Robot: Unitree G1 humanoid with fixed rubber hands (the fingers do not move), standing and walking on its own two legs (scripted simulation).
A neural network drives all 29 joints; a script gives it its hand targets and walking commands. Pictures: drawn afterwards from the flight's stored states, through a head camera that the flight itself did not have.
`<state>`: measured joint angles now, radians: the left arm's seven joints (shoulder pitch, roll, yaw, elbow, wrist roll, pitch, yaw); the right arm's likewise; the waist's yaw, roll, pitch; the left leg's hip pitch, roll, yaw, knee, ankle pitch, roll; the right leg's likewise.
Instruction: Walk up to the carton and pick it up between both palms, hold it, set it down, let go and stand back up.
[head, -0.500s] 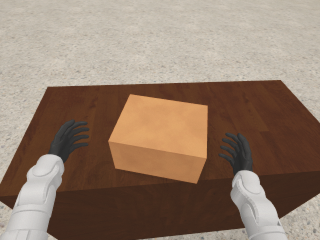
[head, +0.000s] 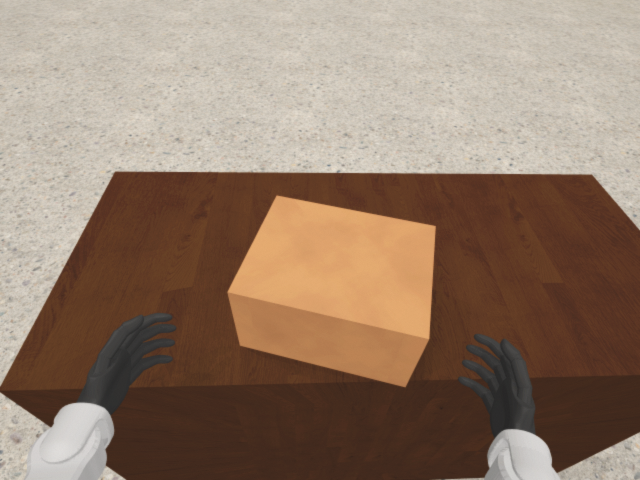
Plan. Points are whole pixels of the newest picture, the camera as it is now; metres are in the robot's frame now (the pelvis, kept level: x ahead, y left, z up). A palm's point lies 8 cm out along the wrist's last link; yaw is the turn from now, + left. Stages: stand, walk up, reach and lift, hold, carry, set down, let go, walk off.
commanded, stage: set down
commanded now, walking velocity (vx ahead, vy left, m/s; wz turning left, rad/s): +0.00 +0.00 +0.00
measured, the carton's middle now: (337, 286) +0.40 +0.00 -0.02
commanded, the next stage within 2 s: let go in 1.54 s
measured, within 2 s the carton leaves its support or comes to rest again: neither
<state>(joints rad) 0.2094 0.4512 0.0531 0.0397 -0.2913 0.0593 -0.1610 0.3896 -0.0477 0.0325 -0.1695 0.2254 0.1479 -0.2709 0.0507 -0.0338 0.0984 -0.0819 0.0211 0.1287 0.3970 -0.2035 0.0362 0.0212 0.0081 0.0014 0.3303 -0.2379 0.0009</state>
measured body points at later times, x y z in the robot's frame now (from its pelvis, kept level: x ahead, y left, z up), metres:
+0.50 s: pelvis +0.01 -0.01 +0.00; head +0.02 +0.01 +0.45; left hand +0.18 +0.26 +0.01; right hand +0.19 -0.19 +0.00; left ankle +0.02 +0.09 -0.74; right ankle -0.03 -0.12 -0.74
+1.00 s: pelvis +0.01 -0.03 +0.00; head +0.00 -0.02 +0.45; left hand +0.17 +0.24 -0.03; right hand +0.18 -0.22 -0.04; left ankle +0.02 +0.09 -0.74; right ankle -0.03 -0.12 -0.74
